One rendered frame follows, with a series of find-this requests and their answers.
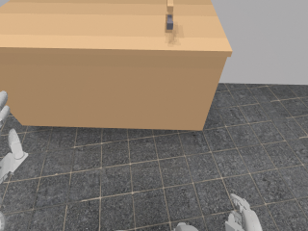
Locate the robot left hand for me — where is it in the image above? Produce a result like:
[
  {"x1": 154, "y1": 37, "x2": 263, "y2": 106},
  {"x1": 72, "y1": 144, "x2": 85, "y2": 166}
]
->
[{"x1": 0, "y1": 90, "x2": 29, "y2": 187}]

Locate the tap lever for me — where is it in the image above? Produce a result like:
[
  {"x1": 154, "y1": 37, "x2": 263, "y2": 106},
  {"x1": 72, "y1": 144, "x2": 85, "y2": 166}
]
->
[{"x1": 167, "y1": 14, "x2": 173, "y2": 30}]

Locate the robot right hand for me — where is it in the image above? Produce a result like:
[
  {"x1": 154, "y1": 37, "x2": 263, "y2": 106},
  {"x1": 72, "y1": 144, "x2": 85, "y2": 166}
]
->
[{"x1": 225, "y1": 193, "x2": 263, "y2": 231}]

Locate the counter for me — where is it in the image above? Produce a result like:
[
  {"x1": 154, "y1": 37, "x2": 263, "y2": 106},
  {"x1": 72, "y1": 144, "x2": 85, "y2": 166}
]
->
[{"x1": 0, "y1": 0, "x2": 233, "y2": 131}]

